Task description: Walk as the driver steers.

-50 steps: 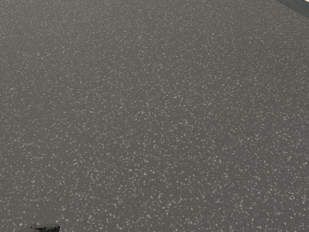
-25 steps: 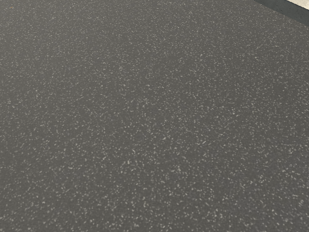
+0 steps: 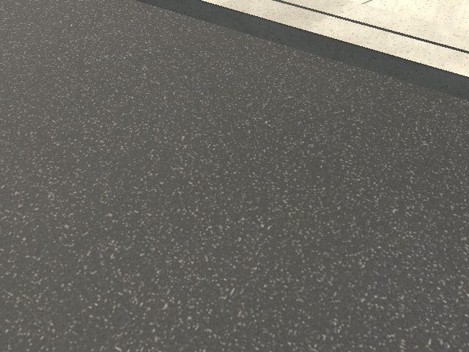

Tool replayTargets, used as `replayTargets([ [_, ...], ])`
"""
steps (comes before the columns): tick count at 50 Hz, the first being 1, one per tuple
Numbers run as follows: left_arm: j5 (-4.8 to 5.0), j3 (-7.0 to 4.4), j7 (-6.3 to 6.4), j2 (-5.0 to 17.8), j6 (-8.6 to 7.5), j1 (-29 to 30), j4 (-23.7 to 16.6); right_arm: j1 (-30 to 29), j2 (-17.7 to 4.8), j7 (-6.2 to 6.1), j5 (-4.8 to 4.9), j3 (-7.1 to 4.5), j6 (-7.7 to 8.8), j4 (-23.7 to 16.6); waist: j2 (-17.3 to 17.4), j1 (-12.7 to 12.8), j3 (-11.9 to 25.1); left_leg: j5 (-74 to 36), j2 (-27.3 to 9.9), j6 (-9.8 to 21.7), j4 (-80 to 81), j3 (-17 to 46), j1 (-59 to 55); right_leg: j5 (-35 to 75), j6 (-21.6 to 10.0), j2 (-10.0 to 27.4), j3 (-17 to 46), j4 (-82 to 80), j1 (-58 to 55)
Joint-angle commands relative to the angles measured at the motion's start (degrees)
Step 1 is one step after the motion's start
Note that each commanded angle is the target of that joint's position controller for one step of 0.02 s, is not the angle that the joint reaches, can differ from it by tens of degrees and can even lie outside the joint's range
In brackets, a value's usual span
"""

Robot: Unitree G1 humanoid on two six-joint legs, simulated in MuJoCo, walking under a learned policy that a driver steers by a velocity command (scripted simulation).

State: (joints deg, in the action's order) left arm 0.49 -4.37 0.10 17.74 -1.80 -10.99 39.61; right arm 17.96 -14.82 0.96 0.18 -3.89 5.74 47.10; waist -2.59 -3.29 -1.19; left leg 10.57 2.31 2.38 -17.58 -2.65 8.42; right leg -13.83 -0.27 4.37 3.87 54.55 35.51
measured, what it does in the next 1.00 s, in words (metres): walks ahead, turning left: right foot, then left foot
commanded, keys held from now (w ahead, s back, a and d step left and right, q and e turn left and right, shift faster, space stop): w+q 0.86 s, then w+e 0.14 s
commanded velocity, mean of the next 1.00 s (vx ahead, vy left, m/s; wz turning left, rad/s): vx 0.50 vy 0.00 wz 0.38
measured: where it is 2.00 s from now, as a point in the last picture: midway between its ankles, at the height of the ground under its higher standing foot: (148, 200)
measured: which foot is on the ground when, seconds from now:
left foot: down 0.00-0.22, up 0.24-0.70, down 0.72-1.00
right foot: up 0.00-0.20, down 0.22-0.70, up 0.72-1.00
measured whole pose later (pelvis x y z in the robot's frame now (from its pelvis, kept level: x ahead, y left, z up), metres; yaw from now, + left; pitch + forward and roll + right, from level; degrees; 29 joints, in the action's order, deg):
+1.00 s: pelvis +0.48 +0.11 +0.00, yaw +28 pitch +1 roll +0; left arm -0.1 -3.4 -0.2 17.5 -4.9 -6.8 42.3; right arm 17.4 -15.3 0.5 0.0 -3.0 3.4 42.3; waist -2.2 -2.5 -2.1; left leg 10.1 5.9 5.5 -17.4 2.5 8.3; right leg -4.2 2.3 7.0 2.7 49.1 39.2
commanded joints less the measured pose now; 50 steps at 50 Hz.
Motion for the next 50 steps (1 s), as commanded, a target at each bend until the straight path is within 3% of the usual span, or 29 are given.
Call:
replayTargets([
  [1, -0.47, 0.97, -0.72, -0.35, -1.75, 3.49, -4.53, -4.08, -9.01, -0.06, 1.04, -1.71, 0.47, -3.52, 6.18, 1.52, -0.43, -12.5, -13.13, 10.16, 9.1, 11.02, 1.35, 8.52, 0.55, 0.8, -1.25, -11.73, -1.1],
  [6, 0.54, 0.77, -1.66, 1.62, -3.07, 11.42, -6.85, 2.22, -11.56, -0.41, 1.87, -2.12, -0.83, -0.75, 7.25, -0.72, -0.63, -10.97, -14.65, 8.73, 5.47, 12.99, -1.09, 11.74, 1.04, -2.41, -1.99, -22.96, -7.33],
  [8, 0.7, 0.08, -1.7, 3.29, -3.53, 9.7, -6.68, 2.35, -12.06, -0.7, 2.01, -2.19, -1.39, -0.19, 8.31, 1.47, 0.34, -10.26, -15.48, 7.28, 2.36, 14.82, -1.95, 9.87, -0.22, -3.0, -1.87, -26.78, -12.63],
  [9, 0.55, -0.58, -1.47, 4.37, -3.66, 5.97, -5.55, 2.1, -11.81, -0.85, 1.96, -2.0, -1.61, -0.05, 8.22, 3.85, 2.09, -13.07, -14.3, 6.06, -1.31, 13.95, -0.73, 9.84, -1.36, -3.55, -2.58, -29.1, -19.38],
  [10, -0.04, -1.8, -0.87, 6.82, -3.72, -0.57, -3.84, 2.33, -9.96, -0.86, 1.55, -1.32, -1.56, -0.1, 7.27, 6.9, 6.3, -15.75, -11.07, 4.21, -9.64, 11.67, 2.55, 9.73, -3.07, -2.32, -1.86, -29.41, -30.36],
  [11, -1.3, -3.01, -0.08, 11.24, -3.56, -10.62, -2.84, 1.47, -5.89, -0.8, 0.13, 0.25, -1.24, -2.04, 0.5, 11.18, 15.16, -2.9, -6.82, 1.44, -27.31, 8.34, 12.91, 10.92, -7.01, 9.41, 9.36, -27.64, -46.36],
  [12, -1.57, -3.54, -0.21, 14.27, -2.66, -13.02, -1.73, 7.97, -1.78, -0.96, 1.12, 1.53, -0.38, -3.25, -14.44, 8.51, 21.41, 23.02, -1.2, -1.16, -44.14, 4.92, 30.82, 0.83, -14.8, 21.21, 30.5, -32.7, -58.52],
  [13, -1.11, -2.43, -0.4, 9.13, -2.54, -12.84, -1.52, 5.99, -7.82, -1.09, 2.32, 0.0, -0.3, -2.29, -8.76, 9.93, 17.58, 22.54, -3.75, -1.47, -51.99, 9.43, 36.33, -8.39, -14.84, 19.47, 33.0, -35.79, -54.41],
  [14, -0.51, -1.44, -0.47, 6.4, -2.7, -9.74, -1.53, 2.26, -9.92, -1.05, 2.56, -0.77, -0.46, -3.27, -6.55, 9.37, 10.59, 17.5, -5.69, -1.21, -53.52, 9.2, 38.55, -8.13, -12.83, 17.33, 25.03, -37.16, -48.44],
  [15, -0.57, -0.75, -0.66, 4.55, -2.87, -5.97, -1.56, 0.56, -9.24, -1.24, 2.06, -0.84, -0.88, -3.3, -4.35, 7.58, 7.21, 13.14, -7.49, -1.57, -52.58, 8.27, 36.74, -4.2, -11.53, 14.73, 19.21, -38.94, -42.18],
  [16, -0.7, -0.28, -0.9, 2.78, -3.07, -3.14, -1.35, -0.44, -8.56, -1.29, 1.47, -1.0, -1.39, -3.55, -4.37, 6.09, 4.07, 10.12, -8.68, -1.94, -50.57, 8.21, 35.27, -0.1, -11.04, 12.87, 14.71, -40.94, -37.0],
  [18, -1.11, -0.33, -0.94, 1.93, -3.83, -0.44, -0.56, 0.04, -6.1, -1.09, 1.6, -0.82, -2.7, -3.72, -4.66, 3.61, 1.51, 6.6, -10.14, -2.47, -48.55, 8.3, 30.9, 6.36, -10.39, 11.31, 8.01, -44.48, -30.25],
  [20, -1.1, -0.86, -0.65, 2.85, -4.48, -0.22, 0.5, -1.4, -4.71, -0.94, 1.42, -0.61, -3.5, -4.78, -2.69, 2.85, 0.35, 3.53, -10.42, -3.19, -46.43, 8.4, 31.44, 12.45, -11.01, 11.58, 3.38, -46.27, -28.65],
  [26, -0.82, -2.07, 0.37, 6.43, -4.2, -2.23, 3.21, -10.34, -3.29, 0.89, 1.07, 0.34, -3.57, -8.21, -0.38, 5.03, -2.04, -11.29, -9.54, -2.69, -28.36, 5.44, 29.63, 16.81, -9.48, 10.33, -8.5, -47.59, -29.55],
  [31, 0.7, -3.07, 0.54, 9.1, -2.77, -5.63, 5.54, -17.27, -4.73, 2.3, 1.04, 0.2, -3.91, -12.03, 0.05, 6.58, -4.04, -6.79, -8.07, 0.45, -20.5, 1.97, 29.57, 19.64, -7.38, 12.77, -12.35, -44.37, -37.3],
  [33, 1.1, -3.53, 0.72, 10.88, -1.95, -5.39, 5.73, -15.82, -6.3, 2.54, 0.87, -0.61, -4.15, -12.73, -1.38, 4.74, -1.74, -0.88, -4.86, 2.62, -19.6, -1.3, 24.34, 35.85, -6.12, 12.8, -14.27, -37.53, -39.58],
  [34, 1.32, -3.68, 0.87, 11.59, -1.41, -4.94, 5.64, -11.33, -7.84, 2.45, 0.88, -1.57, -4.3, -11.95, -1.81, 1.88, 1.4, 1.01, -2.2, 4.01, -18.83, -3.33, 17.59, 44.99, -5.21, 11.97, -15.64, -29.95, -39.32],
  [35, 1.4, -3.3, 1.08, 10.92, -0.98, -4.57, 5.39, -2.29, -10.59, 2.0, 1.11, -3.32, -4.44, -9.5, -0.64, -2.97, 6.09, -1.48, 0.91, 5.97, -15.76, -4.3, 4.76, 47.54, -3.43, 9.71, -17.57, -17.92, -35.23],
  [36, -0.12, -2.22, 1.32, 8.46, -1.21, -5.97, 4.41, 7.33, -15.88, 0.82, 1.43, -5.5, -5.0, -7.22, 5.72, -6.44, 11.48, -2.89, -4.48, 9.28, -14.47, 6.59, -12.92, 31.1, -0.4, 7.13, -17.98, 0.22, -21.21],
  [37, -2.02, 0.54, 0.52, 0.18, -2.79, -11.01, 0.81, 4.66, -22.17, 0.6, 1.81, -6.02, -4.46, -8.02, 20.43, 1.17, 16.81, 9.2, -18.57, 20.3, -7.09, 40.19, -29.49, -19.32, 3.09, -4.71, -11.45, 19.65, 3.8],
  [38, 0.33, -0.07, -0.15, 5.05, -4.85, -4.35, 0.53, 6.11, -17.05, 0.93, 1.35, -4.47, -3.58, -9.95, 12.31, -3.63, 21.79, 15.74, -21.22, 20.63, 0.98, 49.72, -30.96, -20.34, 1.92, -4.71, 0.74, 24.66, 9.48],
  [39, 2.26, -0.74, -0.48, 7.58, -5.84, 0.61, -1.02, 4.28, -13.95, 1.09, 0.78, -3.53, -2.7, -9.34, 9.31, -3.92, 13.61, 11.26, -19.98, 17.84, 1.77, 41.99, -25.71, -14.72, 0.48, -2.41, 0.58, 23.61, 13.64],
  [40, 1.46, -0.41, -0.08, 6.67, -6.38, 1.08, -0.87, 1.16, -12.53, 0.98, 0.89, -3.06, -2.29, -9.65, 5.31, -1.54, 9.52, 5.78, -17.68, 16.07, 1.24, 35.65, -17.82, -9.83, -0.25, 0.05, 0.69, 19.02, 11.45],
  [41, -0.15, -0.69, 0.37, 6.85, -6.35, 0.73, -0.16, -2.76, -10.55, 0.77, 0.77, -2.45, -2.31, -10.31, 4.09, 0.92, 6.45, -0.77, -15.46, 14.69, 1.38, 30.0, -10.03, -6.9, 0.06, 1.76, 0.79, 14.06, 7.28],
  [42, -0.66, -1.04, 0.35, 7.22, -5.77, -0.53, 0.13, -5.02, -9.38, 0.48, -0.02, -1.94, -2.27, -11.36, 5.48, 3.03, 5.66, -5.55, -14.04, 14.29, 2.44, 27.05, -4.74, -4.86, 0.26, 2.82, 1.34, 11.63, 2.95],
  [45, -1.02, -0.65, 0.01, 5.02, -3.85, -2.6, 1.26, -5.68, -8.6, -0.18, -0.21, -1.55, -1.71, -11.1, 5.27, 4.6, 4.79, -15.13, -12.71, 14.55, 5.09, 20.3, 1.17, -0.34, 2.19, 2.9, -0.65, 5.57, -0.37],
  [47, -0.95, 0.01, -0.09, 3.5, -3.26, 0.41, 0.71, -3.95, -9.27, -0.69, -0.21, -1.57, -1.33, -9.66, 5.45, 3.43, 2.85, -18.8, -11.88, 13.53, 6.41, 15.83, 2.1, 6.62, 3.24, 3.22, -1.4, -0.69, 1.1],
  [50, -0.28, 0.68, -0.7, 2.48, -3.38, 5.1, 0.08, -2.14, -9.37, -0.99, -0.18, -1.26, -1.11, -8.02, 6.13, 1.06, 1.06, -16.01, -9.92, 10.45, 7.54, 10.39, 1.81, 18.81, 2.59, 2.49, -2.33, -11.4, 0.07],
])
